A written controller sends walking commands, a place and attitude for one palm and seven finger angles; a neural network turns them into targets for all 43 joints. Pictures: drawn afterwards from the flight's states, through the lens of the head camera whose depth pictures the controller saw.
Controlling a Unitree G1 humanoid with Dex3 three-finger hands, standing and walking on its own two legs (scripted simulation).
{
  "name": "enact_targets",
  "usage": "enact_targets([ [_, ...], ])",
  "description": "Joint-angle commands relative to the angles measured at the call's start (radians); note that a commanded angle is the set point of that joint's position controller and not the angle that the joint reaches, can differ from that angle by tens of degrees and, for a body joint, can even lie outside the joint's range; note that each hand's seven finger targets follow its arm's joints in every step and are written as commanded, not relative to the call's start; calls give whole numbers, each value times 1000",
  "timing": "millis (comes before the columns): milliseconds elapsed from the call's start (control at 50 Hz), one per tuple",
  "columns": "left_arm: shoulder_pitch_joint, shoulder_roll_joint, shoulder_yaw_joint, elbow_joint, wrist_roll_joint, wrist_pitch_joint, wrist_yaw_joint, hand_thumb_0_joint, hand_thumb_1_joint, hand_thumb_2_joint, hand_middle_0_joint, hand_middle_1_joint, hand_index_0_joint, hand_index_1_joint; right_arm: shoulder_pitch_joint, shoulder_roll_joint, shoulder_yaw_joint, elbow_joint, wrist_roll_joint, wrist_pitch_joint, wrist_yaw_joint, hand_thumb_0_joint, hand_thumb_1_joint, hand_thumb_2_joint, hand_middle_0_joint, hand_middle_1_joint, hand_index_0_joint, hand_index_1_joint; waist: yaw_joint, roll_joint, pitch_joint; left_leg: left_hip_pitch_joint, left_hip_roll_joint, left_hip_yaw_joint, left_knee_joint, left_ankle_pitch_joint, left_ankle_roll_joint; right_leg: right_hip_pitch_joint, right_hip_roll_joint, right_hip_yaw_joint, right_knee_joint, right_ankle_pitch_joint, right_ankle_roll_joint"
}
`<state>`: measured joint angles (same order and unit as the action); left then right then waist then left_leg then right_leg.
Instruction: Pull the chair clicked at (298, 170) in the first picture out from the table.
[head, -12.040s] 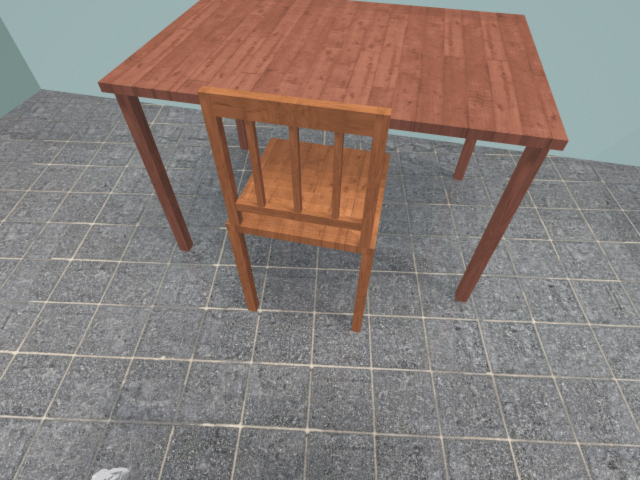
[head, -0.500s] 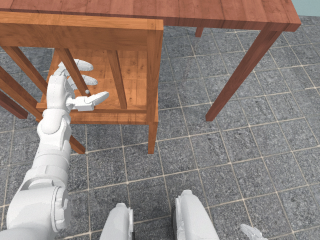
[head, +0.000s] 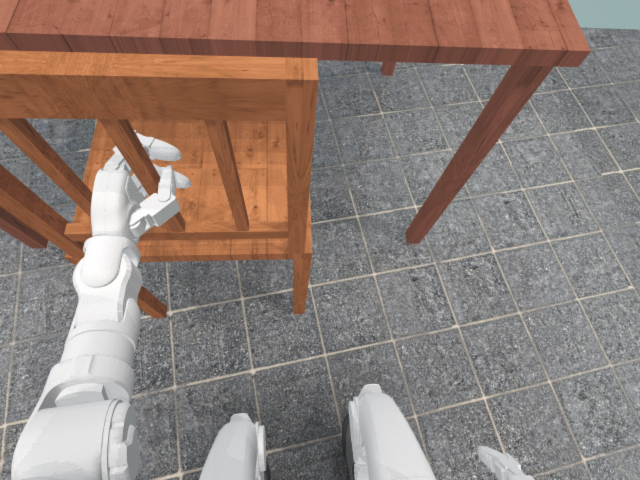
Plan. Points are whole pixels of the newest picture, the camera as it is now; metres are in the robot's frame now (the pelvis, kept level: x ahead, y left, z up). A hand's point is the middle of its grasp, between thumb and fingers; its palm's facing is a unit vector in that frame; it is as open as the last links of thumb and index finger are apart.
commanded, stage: hook a spindle and tug to test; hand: left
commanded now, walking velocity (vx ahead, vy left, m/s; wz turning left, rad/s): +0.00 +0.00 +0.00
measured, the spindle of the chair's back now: (152, 182) +0.48 +0.18 +0.01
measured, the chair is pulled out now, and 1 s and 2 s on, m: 0.01 0.06 0.21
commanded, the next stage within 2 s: step backward, pulling the chair out in 0.32 s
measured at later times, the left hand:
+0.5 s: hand (168, 220) +0.42 +0.16 +0.02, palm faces -0.03 -0.99 -0.13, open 5.0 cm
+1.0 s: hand (178, 234) +0.40 +0.14 +0.03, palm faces -0.03 -0.99 -0.14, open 4.9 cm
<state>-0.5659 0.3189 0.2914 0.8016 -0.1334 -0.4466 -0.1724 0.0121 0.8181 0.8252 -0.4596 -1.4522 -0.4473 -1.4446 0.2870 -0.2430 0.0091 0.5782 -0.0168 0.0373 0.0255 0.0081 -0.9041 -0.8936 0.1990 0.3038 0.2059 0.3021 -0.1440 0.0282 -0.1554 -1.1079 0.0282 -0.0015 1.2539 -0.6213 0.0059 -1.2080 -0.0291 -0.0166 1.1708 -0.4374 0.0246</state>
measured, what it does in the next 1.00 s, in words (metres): rises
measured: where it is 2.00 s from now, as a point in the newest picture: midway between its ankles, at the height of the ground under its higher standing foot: outside the picture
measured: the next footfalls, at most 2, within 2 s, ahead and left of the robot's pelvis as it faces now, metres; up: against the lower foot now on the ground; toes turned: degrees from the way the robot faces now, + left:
none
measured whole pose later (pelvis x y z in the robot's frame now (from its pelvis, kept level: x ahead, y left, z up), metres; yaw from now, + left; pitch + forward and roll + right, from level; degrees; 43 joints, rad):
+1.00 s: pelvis +0.02 +0.02 +0.10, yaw -3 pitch +10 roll -2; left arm -0.44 0.22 0.11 0.97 -0.04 -0.25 0.05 0.02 0.77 0.80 -0.33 -1.17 -0.50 -1.44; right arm 0.30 -0.23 -0.02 0.65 0.01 0.10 -0.09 0.01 -0.90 -0.89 0.20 0.30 0.21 0.30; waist -0.09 0.01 0.06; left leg -0.39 0.04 0.08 0.60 -0.38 0.01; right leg -0.51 -0.02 -0.03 0.54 -0.16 0.01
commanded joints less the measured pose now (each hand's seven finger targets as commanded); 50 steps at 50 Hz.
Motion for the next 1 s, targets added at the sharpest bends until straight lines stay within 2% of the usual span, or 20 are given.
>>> enact_targets([
  [0,-142,138,10,-276,-17,-97,-16,0,900,900,-500,-1450,-500,-1450,99,-158,-69,-91,6,-34,-6,0,-900,-900,200,300,200,300,44,52,-513,241,-18,-12,-165,580,-8,467,27,-20,-74,396,-51],
  [140,-51,95,-20,-366,-24,-101,-8,0,900,900,-500,-1450,-500,-1450,93,-151,-78,-95,8,-49,-3,0,-900,-900,200,300,200,300,52,67,-522,272,-14,-11,-159,667,-12,480,21,-19,-67,454,-52],
  [220,19,96,-7,-384,-32,-92,-8,0,900,900,-500,-1450,-500,-1450,86,-148,-81,-96,10,-54,-2,0,-900,-900,200,300,200,300,59,26,-507,246,-16,-5,-160,659,-10,515,20,-16,-70,485,-49],
  [260,35,105,1,-428,-33,-96,-10,0,900,900,-500,-1450,-500,-1450,83,-142,-81,-101,8,-59,-4,0,-900,-900,200,300,200,300,72,64,-536,269,-17,-2,-160,707,-13,536,16,-12,-61,524,-53],
  [320,69,95,4,-411,-41,-91,-12,0,900,900,-500,-1450,-500,-1450,77,-141,-81,-100,11,-65,-6,0,-900,-900,200,300,200,300,65,14,-496,233,-17,0,-156,679,-11,537,16,-12,-63,530,-50],
  [380,3,84,-13,-424,-35,-98,-13,0,900,900,-500,-1450,-500,-1450,69,-141,-81,-93,9,-71,-12,0,-900,-900,200,300,200,300,57,50,-500,251,-18,-4,-148,670,-14,500,15,-15,-54,498,-50],
  [400,-48,63,-34,-399,-31,-99,-11,0,900,900,-500,-1450,-500,-1450,68,-140,-80,-83,7,-74,-14,0,-900,-900,200,300,200,300,36,38,-482,243,-19,-2,-135,646,-12,477,16,-14,-55,493,-47],
  [420,-264,303,-30,-590,95,14,102,0,900,900,-500,-1450,-500,-1450,94,-121,-76,-153,50,-6,-52,0,-900,-900,200,300,200,300,85,63,-675,514,-21,32,-338,544,0,871,-59,80,-270,539,-66],
  [440,-305,267,-42,-622,97,77,158,0,900,900,-500,-1450,-500,-1450,120,-113,-84,-175,51,3,-88,0,-900,-900,200,300,200,300,58,97,-641,551,-29,36,-376,553,7,910,-58,70,-313,649,-63],
  [460,-187,219,-65,-516,110,137,191,0,900,900,-500,-1450,-500,-1450,93,-117,-78,-158,56,17,-107,0,-900,-900,200,300,200,300,57,104,-576,559,-19,20,-405,579,-2,863,-65,57,-321,677,-64],
  [480,-97,126,-121,-434,113,184,209,0,900,900,-500,-1450,-500,-1450,86,-105,-71,-144,59,30,-119,0,-900,-900,200,300,200,300,51,62,-514,569,-5,6,-438,578,-2,843,-67,44,-342,665,-55],
  [520,-23,63,-167,-287,123,242,232,0,900,900,-500,-1450,-500,-1450,95,-112,-66,-107,63,54,-137,0,-900,-900,200,300,200,300,42,-6,-401,578,28,-11,-497,657,-4,857,-79,29,-370,743,-48],
  [560,-91,55,-178,-195,119,246,246,0,900,900,-500,-1450,-500,-1450,95,-119,-63,-74,60,63,-148,0,-900,-900,200,300,200,300,39,-30,-361,624,55,-12,-550,734,-9,888,-100,36,-409,841,-39],
  [600,-149,59,-186,-123,122,236,253,0,900,900,-500,-1450,-500,-1450,96,-124,-63,-53,55,63,-151,0,-900,-900,200,300,200,300,47,25,-340,681,81,-17,-588,837,-15,911,-111,44,-438,887,-36],
  [640,-181,72,-183,-79,126,218,253,0,900,900,-500,-1450,-500,-1450,90,-130,-70,-45,53,64,-152,0,-900,-900,200,300,200,300,57,76,-329,738,105,-28,-610,900,-21,908,-106,42,-472,842,-36],
  [720,-173,25,-211,-7,126,195,246,0,900,900,-500,-1450,-500,-1450,83,-130,-72,-39,47,61,-146,0,-900,-900,200,300,200,300,71,135,-275,819,136,-46,-650,1000,-28,916,-82,27,-516,747,-39],
  [800,-158,15,-212,-11,135,175,239,0,900,900,-500,-1450,-500,-1450,81,-129,-78,-26,28,48,-131,0,-900,-900,200,300,200,300,77,211,-246,985,163,-56,-654,1263,-33,852,-46,10,-549,596,-37],
  [840,-127,18,-205,0,137,171,237,0,900,900,-500,-1450,-500,-1450,87,-131,-82,-21,24,43,-125,0,-900,-900,200,300,200,300,78,193,-240,1034,172,-59,-649,1334,-38,845,-33,1,-568,580,-38],
  [940,-102,35,-189,-14,139,153,238,0,900,900,-500,-1450,-500,-1450,73,-137,-86,-15,24,40,-124,0,-900,-900,200,300,200,300,74,99,-236,954,180,-44,-663,1194,-46,943,-67,26,-583,769,-53],
  [980,-106,35,-189,-14,138,148,243,0,900,900,-500,-1450,-500,-1450,71,-134,-88,-5,28,38,-128,0,-900,-900,200,300,200,300,72,98,-252,940,176,-28,-665,1122,-46,955,-88,46,-577,823,-60],
])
